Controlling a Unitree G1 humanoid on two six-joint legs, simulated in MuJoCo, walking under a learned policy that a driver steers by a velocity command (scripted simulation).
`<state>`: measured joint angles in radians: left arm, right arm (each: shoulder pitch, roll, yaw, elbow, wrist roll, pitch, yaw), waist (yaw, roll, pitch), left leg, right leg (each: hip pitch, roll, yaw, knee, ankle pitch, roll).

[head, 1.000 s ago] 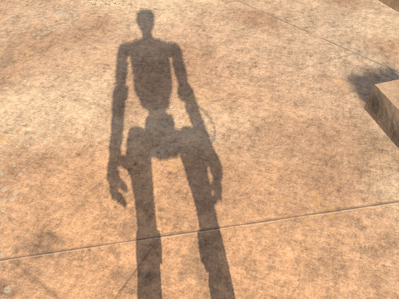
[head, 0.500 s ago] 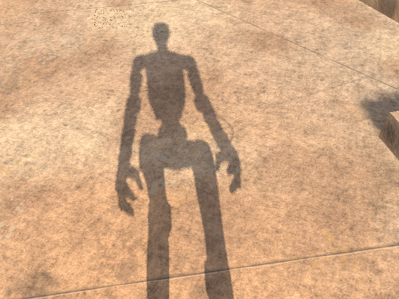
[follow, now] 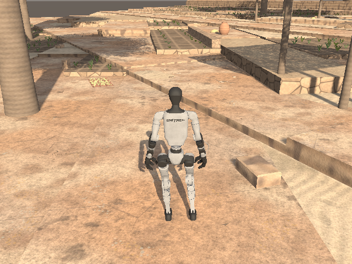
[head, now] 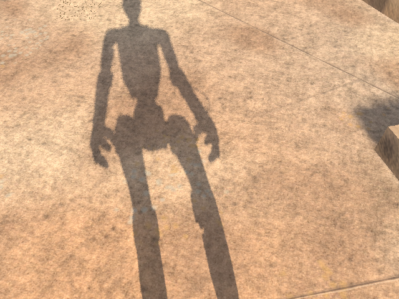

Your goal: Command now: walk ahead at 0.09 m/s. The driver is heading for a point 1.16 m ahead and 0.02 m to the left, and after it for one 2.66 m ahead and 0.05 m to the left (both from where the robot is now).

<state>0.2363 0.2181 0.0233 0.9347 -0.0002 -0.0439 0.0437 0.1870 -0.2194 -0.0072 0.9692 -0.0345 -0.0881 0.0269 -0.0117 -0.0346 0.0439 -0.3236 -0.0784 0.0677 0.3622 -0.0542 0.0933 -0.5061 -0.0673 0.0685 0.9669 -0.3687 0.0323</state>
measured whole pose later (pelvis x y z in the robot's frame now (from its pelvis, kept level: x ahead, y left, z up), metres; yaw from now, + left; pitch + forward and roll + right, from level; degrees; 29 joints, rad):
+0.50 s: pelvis +0.07 -0.03 +0.00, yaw +0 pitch +0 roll +0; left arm 0.27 0.16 0.03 1.05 0.00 -0.03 0.04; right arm 0.23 -0.20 -0.01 1.06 0.00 -0.02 -0.03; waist 0.00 0.00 0.03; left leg -0.26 -0.01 0.03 0.50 -0.24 0.02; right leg -0.23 0.00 -0.01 0.51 -0.28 -0.01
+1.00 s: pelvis +0.14 -0.01 -0.01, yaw +1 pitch +0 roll +0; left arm 0.39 0.20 0.06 1.08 -0.03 -0.07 0.01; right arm 0.28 -0.19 -0.05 1.08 0.03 -0.11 0.01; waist -0.01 -0.04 0.00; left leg -0.24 -0.03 0.07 0.60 -0.35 0.08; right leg -0.23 -0.02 0.02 0.76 -0.43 -0.02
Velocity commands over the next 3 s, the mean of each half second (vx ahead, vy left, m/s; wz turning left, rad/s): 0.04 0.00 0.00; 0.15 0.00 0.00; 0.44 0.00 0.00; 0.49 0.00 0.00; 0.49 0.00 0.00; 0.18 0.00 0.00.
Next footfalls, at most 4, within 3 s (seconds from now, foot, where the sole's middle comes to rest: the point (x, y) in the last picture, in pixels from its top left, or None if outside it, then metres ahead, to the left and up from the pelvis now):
0.14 right None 0.11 -0.15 -0.77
1.44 right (242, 276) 0.54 -0.13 -0.77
2.00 left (170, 201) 0.84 0.12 -0.77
2.54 right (226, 137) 1.16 -0.11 -0.77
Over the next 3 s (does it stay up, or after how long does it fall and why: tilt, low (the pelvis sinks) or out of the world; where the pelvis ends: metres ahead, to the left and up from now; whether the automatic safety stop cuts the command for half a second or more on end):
stays up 1.09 -0.02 0.00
